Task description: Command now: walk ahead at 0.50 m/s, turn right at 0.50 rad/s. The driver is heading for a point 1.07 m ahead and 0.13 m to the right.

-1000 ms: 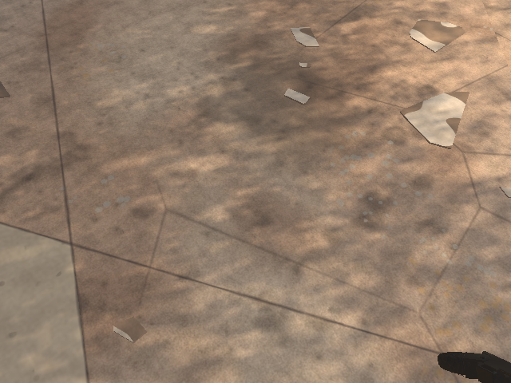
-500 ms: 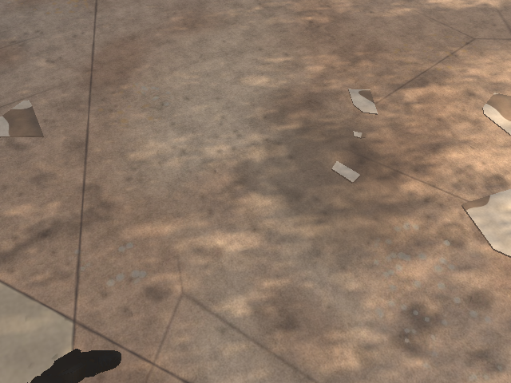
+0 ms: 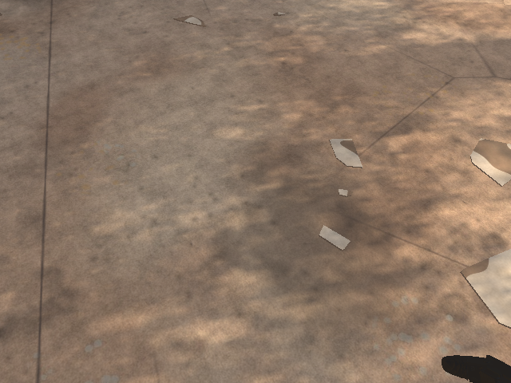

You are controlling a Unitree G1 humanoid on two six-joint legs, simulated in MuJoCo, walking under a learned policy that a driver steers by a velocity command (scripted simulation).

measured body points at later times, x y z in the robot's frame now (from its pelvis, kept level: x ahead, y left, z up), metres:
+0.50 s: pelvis +0.25 -0.07 -0.01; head +0.30 -0.09 +0.43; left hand +0.53 +0.11 -0.09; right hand +0.21 -0.37 -0.14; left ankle +0.13 +0.11 -0.64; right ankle +0.31 -0.17 -0.73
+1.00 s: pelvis +0.55 -0.11 -0.02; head +0.59 -0.11 +0.43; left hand +0.64 +0.17 -0.14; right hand +0.70 -0.39 -0.11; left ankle +0.67 -0.05 -0.73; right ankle +0.33 -0.18 -0.70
